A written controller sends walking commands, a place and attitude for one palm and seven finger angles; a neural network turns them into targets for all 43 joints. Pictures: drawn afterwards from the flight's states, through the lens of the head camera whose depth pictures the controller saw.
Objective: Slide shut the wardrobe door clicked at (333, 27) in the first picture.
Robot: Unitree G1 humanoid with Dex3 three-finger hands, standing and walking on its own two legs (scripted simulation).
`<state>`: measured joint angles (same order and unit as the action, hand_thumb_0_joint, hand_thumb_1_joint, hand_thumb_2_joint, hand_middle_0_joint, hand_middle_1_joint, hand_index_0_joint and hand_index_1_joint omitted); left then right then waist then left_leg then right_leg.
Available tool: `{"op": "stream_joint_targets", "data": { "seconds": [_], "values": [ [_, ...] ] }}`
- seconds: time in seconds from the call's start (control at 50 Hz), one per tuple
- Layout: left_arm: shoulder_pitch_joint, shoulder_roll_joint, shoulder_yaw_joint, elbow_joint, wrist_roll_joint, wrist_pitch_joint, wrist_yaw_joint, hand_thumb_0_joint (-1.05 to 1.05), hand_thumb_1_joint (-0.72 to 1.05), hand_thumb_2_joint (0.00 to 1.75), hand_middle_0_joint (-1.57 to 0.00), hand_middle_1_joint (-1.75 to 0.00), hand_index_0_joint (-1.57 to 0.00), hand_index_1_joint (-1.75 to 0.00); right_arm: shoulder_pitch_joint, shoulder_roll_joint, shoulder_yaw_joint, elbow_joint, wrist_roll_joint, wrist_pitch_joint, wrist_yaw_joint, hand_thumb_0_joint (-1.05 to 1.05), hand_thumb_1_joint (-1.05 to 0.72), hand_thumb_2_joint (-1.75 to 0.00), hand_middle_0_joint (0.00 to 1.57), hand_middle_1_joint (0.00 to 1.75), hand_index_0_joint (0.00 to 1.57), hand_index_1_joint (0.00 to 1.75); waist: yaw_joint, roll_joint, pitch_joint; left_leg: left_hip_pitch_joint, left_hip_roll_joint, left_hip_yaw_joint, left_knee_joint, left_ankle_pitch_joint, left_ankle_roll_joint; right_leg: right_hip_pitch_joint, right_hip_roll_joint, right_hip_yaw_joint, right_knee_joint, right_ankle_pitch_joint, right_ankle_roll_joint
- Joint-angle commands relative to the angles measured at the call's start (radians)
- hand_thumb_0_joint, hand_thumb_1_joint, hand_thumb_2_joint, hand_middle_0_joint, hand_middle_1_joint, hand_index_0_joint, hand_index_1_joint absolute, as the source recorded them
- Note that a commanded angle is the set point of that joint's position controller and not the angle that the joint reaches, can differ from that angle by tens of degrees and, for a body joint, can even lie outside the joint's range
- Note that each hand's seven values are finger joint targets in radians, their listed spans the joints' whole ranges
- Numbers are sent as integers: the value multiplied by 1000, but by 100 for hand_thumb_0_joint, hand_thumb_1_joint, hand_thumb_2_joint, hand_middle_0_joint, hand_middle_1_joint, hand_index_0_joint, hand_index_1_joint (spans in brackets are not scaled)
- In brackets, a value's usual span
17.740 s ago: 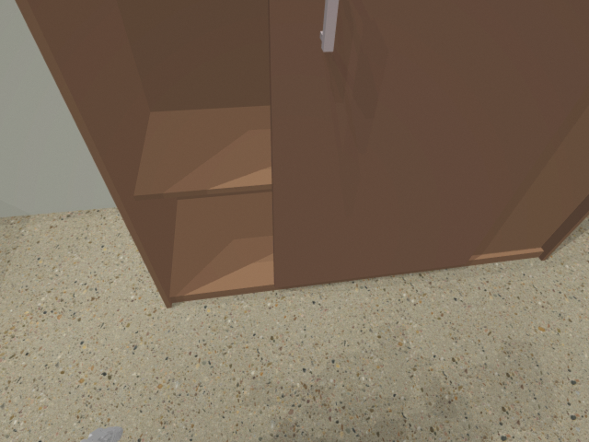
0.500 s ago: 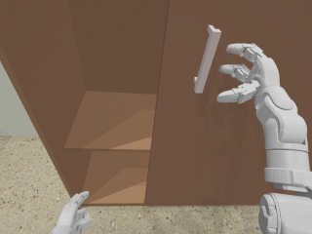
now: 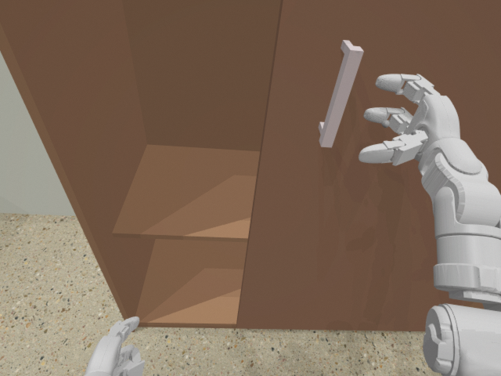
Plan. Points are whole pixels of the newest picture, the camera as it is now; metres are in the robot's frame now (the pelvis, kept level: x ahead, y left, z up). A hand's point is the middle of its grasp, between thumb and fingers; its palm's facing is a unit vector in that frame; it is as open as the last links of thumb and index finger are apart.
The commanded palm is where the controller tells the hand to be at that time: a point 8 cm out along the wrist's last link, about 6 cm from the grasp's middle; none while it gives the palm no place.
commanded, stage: move the hooked fingers beside the handle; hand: right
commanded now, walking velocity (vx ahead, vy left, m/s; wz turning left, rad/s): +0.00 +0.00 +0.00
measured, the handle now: (335, 96) +0.47 -0.08 +0.26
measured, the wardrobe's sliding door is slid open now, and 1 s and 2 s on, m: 0.39 0.39 0.39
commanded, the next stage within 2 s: feel for the door with the fingertips in 0.12 s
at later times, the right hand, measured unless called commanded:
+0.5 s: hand (361, 119) +0.41 -0.11 +0.26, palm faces -0.08 +1.00 -0.02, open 14.0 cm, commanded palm +0.39 -0.17 +0.26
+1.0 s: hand (359, 112) +0.43 -0.11 +0.26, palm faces -0.04 +1.00 -0.03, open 13.8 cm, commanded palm +0.41 -0.16 +0.26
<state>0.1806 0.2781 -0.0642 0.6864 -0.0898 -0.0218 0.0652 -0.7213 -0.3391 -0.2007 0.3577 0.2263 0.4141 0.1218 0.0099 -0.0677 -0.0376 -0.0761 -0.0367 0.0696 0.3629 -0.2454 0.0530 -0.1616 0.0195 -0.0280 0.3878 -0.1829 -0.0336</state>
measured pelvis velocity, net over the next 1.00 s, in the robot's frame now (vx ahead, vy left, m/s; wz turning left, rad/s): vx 0.01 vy -0.01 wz -0.01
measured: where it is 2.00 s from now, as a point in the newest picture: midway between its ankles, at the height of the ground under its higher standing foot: outside the picture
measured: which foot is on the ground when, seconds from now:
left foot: down 0.00-1.00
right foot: down 0.00-1.00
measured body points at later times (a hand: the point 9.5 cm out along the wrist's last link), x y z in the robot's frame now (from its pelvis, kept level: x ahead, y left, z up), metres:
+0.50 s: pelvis +0.01 -0.01 +0.00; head -0.01 +0.02 +0.45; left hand +0.16 +0.24 -0.10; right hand +0.41 -0.17 +0.26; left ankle -0.03 +0.08 -0.74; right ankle +0.02 -0.10 -0.74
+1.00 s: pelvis +0.01 -0.01 +0.00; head -0.01 +0.02 +0.45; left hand +0.17 +0.23 -0.11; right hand +0.43 -0.17 +0.27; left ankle -0.03 +0.08 -0.74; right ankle +0.02 -0.10 -0.74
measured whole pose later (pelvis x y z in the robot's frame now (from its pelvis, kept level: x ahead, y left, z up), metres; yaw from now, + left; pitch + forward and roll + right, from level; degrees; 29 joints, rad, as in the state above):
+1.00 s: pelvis +0.01 -0.01 +0.00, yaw -1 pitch -1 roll +0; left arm 0.18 0.27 -0.05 0.71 -0.07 -0.03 0.06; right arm -0.85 -0.25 -0.14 0.47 0.20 0.40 0.04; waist 0.00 -0.06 -0.03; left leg -0.09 -0.03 0.07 0.36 -0.26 0.04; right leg -0.18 0.03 -0.02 0.39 -0.19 -0.04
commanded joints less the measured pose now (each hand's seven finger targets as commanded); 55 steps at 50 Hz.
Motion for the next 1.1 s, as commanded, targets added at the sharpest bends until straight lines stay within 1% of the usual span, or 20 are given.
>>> {"op": "stream_joint_targets", "data": {
  "seconds": [0.0,0.02,0.08,0.14,0.2,0.28,0.34,0.38,0.46,0.5,0.52,0.54,0.64,0.7,0.82,0.88,0.96,1.02,1.06,1.08],
  "values": [
    [-145,107,45,-154,1,-76,10,0,90,90,-20,-30,-20,-30,-571,-192,-57,-210,23,-95,4,0,50,-30,30,120,30,120,13,63,-263,-67,27,-63,-59,244,-21,205,-3,68,-17,159,-33],
    [-150,108,44,-154,0,-77,11,0,90,90,-20,-30,-20,-30,-567,-189,-53,-196,23,-97,8,0,50,-30,30,120,30,120,12,56,-261,-65,29,-66,-60,241,-21,199,-2,65,-19,153,-32],
    [-125,117,46,-134,2,-76,12,0,90,90,-20,-30,-20,-30,-558,-236,-89,-100,15,-101,2,0,50,-30,30,120,30,120,12,107,-226,-61,32,-68,-66,225,-26,148,-3,60,-24,124,-34],
    [-119,115,49,-146,2,-75,8,0,90,90,-20,-30,-20,-30,-537,-220,-69,-108,4,-112,2,0,50,-30,30,120,30,120,3,73,-245,-44,36,-66,-57,258,-22,157,-5,55,-20,160,-33],
    [-115,115,51,-154,1,-81,8,0,90,90,-20,-30,-20,-30,-547,-225,-83,-113,7,-120,7,0,50,-30,30,120,30,120,5,90,-256,-42,32,-67,-54,292,-24,169,-4,55,-18,180,-36],
    [-128,107,52,-170,0,-89,-1,0,90,90,-20,-30,-20,-30,-521,-170,-53,-201,14,-130,13,0,50,-30,30,120,30,120,-2,76,-295,-23,30,-62,-39,352,-24,199,-4,52,-10,236,-35],
    [-133,103,51,-163,1,-86,-5,0,90,90,-20,-30,-20,-30,-506,-121,-18,-217,15,-111,-4,0,50,-30,30,120,30,120,0,66,-259,-51,26,-53,-40,321,-20,201,-11,56,-6,235,-30],
    [-135,106,51,-153,2,-86,-3,0,90,90,-20,-30,-20,-30,-536,-111,-14,-215,13,-91,-22,0,50,-30,30,120,30,120,9,82,-249,-71,22,-53,-42,307,-23,203,-10,58,-8,223,-31],
    [-150,99,51,-158,13,-81,-8,0,90,90,-20,-30,-20,-30,-516,-129,-52,-285,5,-80,-63,0,50,-30,30,120,30,120,-11,87,-307,-25,25,-57,-28,355,-22,216,-9,55,-4,273,-31],
    [-152,96,48,-153,13,-72,-7,0,90,90,-20,-30,-20,-30,-513,-122,-50,-265,3,-72,-71,0,50,-30,30,120,30,120,-8,116,-288,-20,25,-56,-28,361,-26,199,-10,51,-7,269,-30],
    [-154,95,48,-155,14,-70,-9,0,90,90,-20,-30,-20,-30,-533,-104,-30,-285,-2,-73,-74,0,50,-30,30,120,30,120,-6,92,-299,-21,25,-55,-23,369,-23,214,-10,50,-6,282,-28],
    [-157,90,49,-156,16,-67,-12,0,90,90,-20,-30,-20,-30,-514,-81,-14,-292,-3,-74,-78,0,50,-30,30,120,30,120,-8,107,-293,-18,25,-53,-24,371,-22,208,-10,51,-1,289,-29],
    [-159,94,46,-152,17,-41,-12,0,90,90,-20,-30,-20,-30,-493,-121,-52,-239,-12,-43,-89,0,50,-30,30,120,30,120,-13,113,-266,-14,26,-56,-27,384,-22,184,-8,44,0,289,-29],
    [-156,91,44,-150,13,-35,-7,0,90,90,-20,-30,-20,-30,-550,-90,-16,-205,-11,-36,-83,0,50,-30,30,120,30,120,7,110,-246,-40,25,-58,-35,361,-26,183,-7,43,-2,258,-31],
    [-131,92,49,-137,13,-46,0,0,90,90,-20,-30,-20,-30,-654,-69,14,-153,-8,-72,-75,0,50,-30,30,120,30,120,26,77,-265,-71,24,-60,-39,324,-21,218,-7,55,-1,242,-30],
    [-112,93,52,-122,14,-54,-1,0,90,90,-20,-30,-20,-30,-711,-26,52,-113,-10,-88,-78,0,50,-30,30,120,30,120,44,74,-263,-97,22,-59,-43,303,-20,231,-9,62,0,233,-30],
    [-98,97,58,-110,15,-66,0,0,90,90,-20,-30,-20,-30,-721,-35,42,-89,-8,-106,-80,0,50,-30,30,120,30,120,40,108,-285,-84,21,-58,-41,324,-21,235,-7,64,4,252,-32],
    [-100,92,58,-117,16,-74,-4,0,90,90,-20,-30,-20,-30,-700,-33,36,-114,-8,-119,-74,0,50,-30,30,120,30,120,26,66,-306,-74,22,-56,-34,333,-17,254,-6,67,0,270,-28],
    [-102,91,56,-119,15,-77,-8,0,90,90,-20,-30,-20,-30,-675,-13,51,-120,-3,-131,-72,0,50,-30,30,120,30,120,24,83,-292,-66,21,-54,-39,327,-17,241,-8,69,-3,265,-28],
    [-101,95,57,-118,15,-78,-7,0,90,90,-20,-30,-20,-30,-676,-34,38,-126,-3,-134,-72,0,50,-30,30,120,30,120,23,98,-293,-62,20,-51,-38,320,-16,242,-10,73,-8,259,-27]
  ]
}}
